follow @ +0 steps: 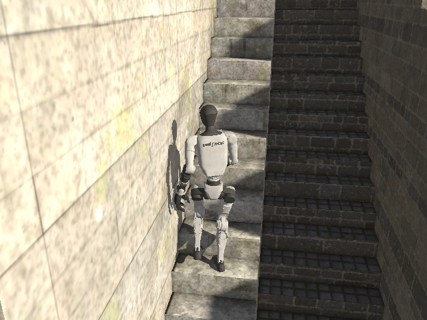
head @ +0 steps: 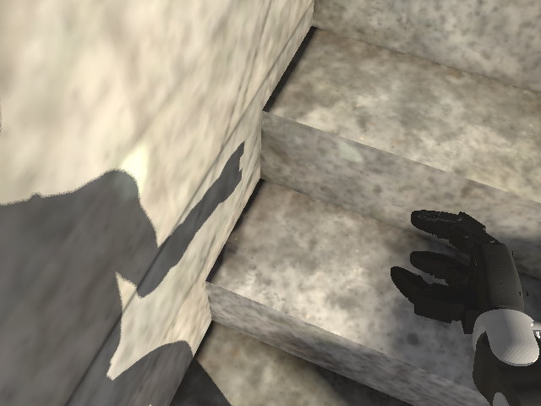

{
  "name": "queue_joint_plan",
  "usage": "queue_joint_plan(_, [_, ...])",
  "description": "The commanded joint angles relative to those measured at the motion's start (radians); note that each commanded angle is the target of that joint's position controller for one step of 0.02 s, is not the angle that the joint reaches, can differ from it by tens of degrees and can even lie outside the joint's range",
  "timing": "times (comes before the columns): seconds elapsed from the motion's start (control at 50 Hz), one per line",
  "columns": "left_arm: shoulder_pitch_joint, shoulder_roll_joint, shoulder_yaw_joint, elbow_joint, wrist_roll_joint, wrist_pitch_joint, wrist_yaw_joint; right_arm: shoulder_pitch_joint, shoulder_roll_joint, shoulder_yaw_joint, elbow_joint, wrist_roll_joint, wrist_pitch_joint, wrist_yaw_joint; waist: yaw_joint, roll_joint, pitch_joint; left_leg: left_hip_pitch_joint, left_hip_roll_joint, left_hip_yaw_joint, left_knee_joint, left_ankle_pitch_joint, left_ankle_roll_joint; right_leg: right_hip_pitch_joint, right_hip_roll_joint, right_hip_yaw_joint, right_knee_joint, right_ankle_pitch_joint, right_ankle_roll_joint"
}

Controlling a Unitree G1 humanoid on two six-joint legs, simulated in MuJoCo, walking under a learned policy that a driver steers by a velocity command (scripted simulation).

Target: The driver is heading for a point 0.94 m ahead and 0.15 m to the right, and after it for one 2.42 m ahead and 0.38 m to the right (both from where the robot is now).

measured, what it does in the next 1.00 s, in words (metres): climbs: left foot, then right foot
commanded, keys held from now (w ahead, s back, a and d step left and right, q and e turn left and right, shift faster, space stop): w+e+shift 0.32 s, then w+shift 0.04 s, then w+q+shift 0.64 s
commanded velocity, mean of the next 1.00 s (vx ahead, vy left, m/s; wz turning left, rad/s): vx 0.41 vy -0.43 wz -0.05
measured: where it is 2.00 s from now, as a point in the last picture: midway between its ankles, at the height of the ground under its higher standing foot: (448, 390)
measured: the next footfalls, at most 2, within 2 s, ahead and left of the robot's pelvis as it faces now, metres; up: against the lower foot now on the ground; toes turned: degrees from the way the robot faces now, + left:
left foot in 0.06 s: +0.05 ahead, +0.15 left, +0.00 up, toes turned -2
right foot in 0.44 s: +0.00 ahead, -0.27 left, +0.00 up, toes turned -24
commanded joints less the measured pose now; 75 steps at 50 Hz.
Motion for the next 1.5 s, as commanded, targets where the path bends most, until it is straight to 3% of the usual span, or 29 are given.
queue_joint_plan(0.02, [-0.247, 0.117, 0.048, -0.167, -0.033, -0.049, -0.043, 0.390, -0.162, -0.105, 0.174, -0.002, 0.030, -0.043, -0.235, 0.013, -0.301, 0.708, 0.062, -0.038, -0.662, 0.307, 0.013, -0.165, -0.030, 0.152, 0.113, -0.010, 0.009])
queue_joint_plan(0.08, [-0.035, 0.047, 0.051, -0.149, -0.020, -0.075, -0.054, 0.469, -0.208, -0.094, 0.220, -0.076, -0.020, -0.018, -0.167, 0.150, -0.395, 0.987, 0.612, -0.340, -0.519, 1.801, 0.191, -0.538, 0.047, 0.091, 1.289, -0.584, 0.154])
queue_joint_plan(0.1, [-0.020, 0.177, 0.085, -0.144, -0.005, -0.052, -0.046, 0.477, -0.326, -0.143, 0.196, -0.050, -0.029, -0.007, -0.217, 0.191, -0.467, 0.887, 0.758, -0.609, -0.717, 1.583, 0.367, -0.595, 0.027, 0.083, 1.541, -0.454, 0.207])
queue_joint_plan(0.14, [-0.247, 0.148, 0.059, -0.165, 0.056, -0.015, -0.065, 0.389, -0.203, -0.111, 0.242, -0.063, -0.039, -0.034, -0.171, 0.059, -0.193, 0.644, 0.506, -0.372, -0.798, 0.415, 0.290, -0.692, -0.085, 0.067, 1.646, -0.150, 0.197])
queue_joint_plan(0.32, [-0.441, -0.002, -0.023, -0.198, -0.076, 0.021, -0.093, 0.446, -0.336, -0.158, 0.336, -0.114, -0.068, 0.004, -0.163, 0.276, -0.090, 0.316, 0.378, 0.200, -0.755, 0.375, 0.072, -0.209, -0.272, -0.057, 0.552, -0.304, 0.134])
queue_joint_plan(0.38, [-0.496, -0.044, -0.036, -0.256, -0.087, 0.008, -0.070, 0.619, -0.455, -0.203, 0.375, -0.068, -0.036, 0.046, -0.253, 0.357, -0.139, 0.557, 0.436, 0.183, -0.743, 0.600, 0.131, -0.109, -0.202, -0.230, 0.119, -0.461, 0.112])
queue_joint_plan(0.42, [-0.425, -0.008, -0.014, -0.176, 0.015, -0.016, -0.050, 0.630, -0.423, -0.193, 0.389, 0.016, -0.016, 0.061, -0.229, 0.222, -0.238, 0.625, 0.325, 0.172, -0.402, 1.056, 0.117, 0.136, -0.109, -0.281, -0.281, -0.090, 0.039])
queue_joint_plan(0.44, [-0.278, 0.005, -0.001, -0.099, 0.024, -0.022, -0.055, 0.625, -0.415, -0.190, 0.377, 0.000, -0.014, 0.068, -0.187, 0.201, -0.326, 0.297, 0.222, 0.178, -0.109, 0.622, 0.138, 0.513, -0.132, -0.217, -0.275, -0.100, 0.002])
queue_joint_plan(0.46, [-0.141, 0.269, 0.042, -0.091, -0.006, -0.035, -0.075, 0.442, -0.274, -0.158, 0.260, -0.048, -0.039, 0.080, -0.024, -0.267, -0.468, -0.256, -0.062, 0.277, 0.321, -0.277, 0.028, 0.902, -0.497, 0.135, -0.078, 0.842, -0.168])
queue_joint_plan(0.48, [0.043, 0.260, 0.049, -0.072, -0.032, -0.060, -0.061, 0.398, -0.249, -0.173, 0.272, -0.037, -0.050, 0.041, 0.055, -0.147, -0.536, -0.293, -0.107, -0.006, 0.776, -0.344, 0.042, 0.827, -0.573, 0.144, 0.000, 1.371, -0.262])
queue_joint_plan(0.58, [-0.205, -0.015, -0.029, 0.134, -0.009, -0.162, 0.035, 0.233, -0.055, -0.095, 0.104, 0.019, -0.158, 0.162, -0.230, -0.146, -0.280, -0.629, -0.104, -0.159, 1.418, 0.234, 0.126, 0.288, -0.566, -0.014, 0.049, 0.295, 0.090])
queue_joint_plan(0.64, [-0.348, 0.123, 0.024, 0.047, -0.038, -0.219, 0.003, 0.406, -0.192, -0.134, 0.145, 0.006, -0.051, 0.048, -0.305, -0.205, -0.107, -0.592, -0.097, 0.003, 1.525, -0.073, 0.050, 0.103, -0.607, -0.059, -0.264, 0.217, -0.068])
queue_joint_plan(0.7, [-0.304, 0.114, 0.010, 0.085, -0.006, -0.219, -0.011, 0.269, -0.218, -0.142, 0.075, -0.024, 0.007, 0.050, -0.313, -0.115, 0.084, -0.576, -0.071, 0.076, 1.316, -0.052, 0.060, -0.012, -0.505, -0.263, -0.336, 0.264, -0.016])
queue_joint_plan(0.82, [-0.412, 0.236, 0.021, 0.000, -0.033, -0.200, 0.043, 0.441, -0.137, -0.114, 0.103, -0.068, 0.041, 0.067, -0.463, -0.066, -0.211, 0.094, -0.033, 0.163, 0.471, -0.073, 0.132, 0.126, -0.442, -0.518, -0.163, 1.346, 0.066])
queue_joint_plan(0.88, [-0.183, 0.201, 0.003, 0.010, -0.104, -0.230, 0.022, 0.416, -0.208, -0.144, 0.169, -0.053, -0.023, 0.080, -0.336, -0.150, -0.313, 0.415, -0.151, 0.084, 0.131, -0.293, 0.231, 0.128, -0.439, -0.384, 0.263, 1.714, 0.036])
queue_joint_plan(0.92, [-0.126, 0.086, -0.057, -0.057, -0.054, -0.233, -0.020, 0.488, -0.321, -0.193, 0.204, -0.040, -0.034, 0.124, -0.291, 0.309, -0.454, 0.623, -0.001, -0.532, -0.432, -0.477, 0.306, -0.347, -0.099, -0.268, 0.903, -0.001, 0.095])
queue_joint_plan(0.96, [-0.162, 0.004, -0.075, -0.098, -0.037, -0.260, -0.068, 0.400, -0.235, -0.151, 0.194, -0.080, 0.032, 0.095, -0.224, 0.141, -0.545, 0.463, -0.042, -0.479, -0.297, -0.416, 0.286, -0.391, -0.077, -0.034, 1.302, -0.078, 0.173])
queue_joint_plan(1.08, [-0.014, 0.055, -0.054, -0.153, 0.014, -0.210, -0.041, 0.236, -0.213, -0.163, 0.131, -0.165, -0.089, 0.035, -0.078, 0.060, -0.107, -0.142, -0.171, -0.187, -0.292, -0.145, 0.073, -0.154, -0.202, 0.052, 0.270, -0.807, 0.018])
queue_joint_plan(1.1, [-0.051, -0.085, -0.091, -0.090, -0.051, -0.220, -0.058, 0.396, -0.252, -0.199, 0.215, -0.157, -0.065, 0.024, -0.112, -0.036, -0.108, -0.037, -0.161, 0.004, -0.201, -0.263, 0.082, 0.024, -0.177, -0.182, -0.209, -0.512, 0.036])
queue_joint_plan(1.12, [-0.050, 0.112, -0.027, 0.078, -0.137, -0.222, -0.004, 0.113, -0.205, -0.172, 0.018, -0.120, -0.040, 0.090, -0.170, -0.131, -0.177, -0.404, -0.179, 0.000, 0.252, -0.028, 0.153, 0.368, -0.305, -0.060, -0.135, -0.002, 0.149])
queue_joint_plan(1.14, [-0.016, 0.259, 0.024, 0.021, -0.086, -0.240, 0.043, 0.166, -0.118, -0.132, 0.017, -0.093, -0.076, 0.143, -0.118, -0.394, -0.242, -0.606, -0.108, -0.130, 0.585, 0.117, 0.092, 0.313, -0.580, 0.721, -0.236, -0.642, 0.147])
queue_joint_plan(1.18, [-0.365, 0.180, -0.017, -0.035, 0.029, -0.278, 0.060, 0.292, -0.151, -0.126, 0.029, -0.091, -0.077, 0.143, -0.389, 0.012, -0.336, -0.498, -0.131, -0.116, 0.906, 0.250, 0.033, 0.335, -0.570, 0.298, -0.153, -0.128, 0.100])
queue_joint_plan(1.22, [-0.254, 0.136, -0.009, 0.003, 0.014, -0.319, 0.059, 0.355, -0.268, -0.149, 0.053, -0.088, -0.052, 0.146, -0.370, 0.133, -0.217, -0.470, -0.080, -0.126, 0.851, 0.090, 0.027, 0.430, -0.490, 0.079, -0.078, 0.300, -0.012])
queue_joint_plan(1.24, [-0.120, -0.037, -0.082, 0.099, -0.083, -0.304, 0.004, 0.127, -0.149, -0.066, -0.036, 0.053, -0.050, 0.193, -0.231, 0.106, 0.045, -0.595, -0.147, -0.066, 0.777, 0.140, -0.003, 0.205, -0.411, -0.073, -0.067, 0.225, 0.023])
queue_joint_plan(1.26, [-0.117, -0.049, -0.088, 0.129, -0.062, -0.302, 0.005, 0.080, -0.127, -0.054, -0.087, 0.066, -0.036, 0.195, -0.258, -0.003, -0.007, -0.570, -0.132, -0.123, 0.744, 0.210, 0.004, 0.233, -0.452, -0.052, -0.087, 0.146, -0.005])
queue_joint_plan(1.38, [-0.250, 0.075, -0.063, 0.027, -0.027, -0.246, 0.001, 0.377, -0.209, -0.076, -0.026, 0.019, -0.011, 0.159, -0.324, -0.111, -0.151, -0.024, -0.081, 0.004, -0.122, 0.165, -0.047, 0.237, -0.365, -0.241, -0.157, 0.050, 0.004])
queue_joint_plan(1.42, [-0.162, 0.016, -0.072, 0.019, -0.088, -0.184, 0.004, 0.665, -0.208, -0.115, 0.100, -0.006, -0.034, 0.107, -0.351, -0.166, -0.218, 0.810, -0.139, 0.112, -0.649, 0.298, 0.001, -0.135, -0.260, -0.356, 0.178, 0.278, -0.082])
queue_joint_plan(1.46, [-0.336, -0.018, -0.105, -0.011, -0.105, -0.195, -0.019, 0.736, -0.200, -0.097, 0.176, -0.037, -0.017, 0.101, -0.424, -0.025, -0.154, 0.970, 0.003, -0.100, -0.724, 0.591, 0.012, -0.552, -0.164, -0.082, 0.867, -0.220, -0.052])
queue_joint_plan(1.5, [-0.092, 0.000, -0.025, -0.101, -0.053, -0.198, -0.085, 0.703, -0.343, -0.139, 0.184, -0.088, 0.020, -0.016, -0.239, 0.221, -0.398, 0.796, 0.347, -0.547, -0.741, 0.310, 0.183, -0.499, -0.041, 0.187, 1.059, -0.212, 0.091])
Over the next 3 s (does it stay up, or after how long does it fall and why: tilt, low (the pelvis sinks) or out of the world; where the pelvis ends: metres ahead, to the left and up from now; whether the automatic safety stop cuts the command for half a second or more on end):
stays up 0.70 -0.15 0.57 its command is cut before an obstacle from the start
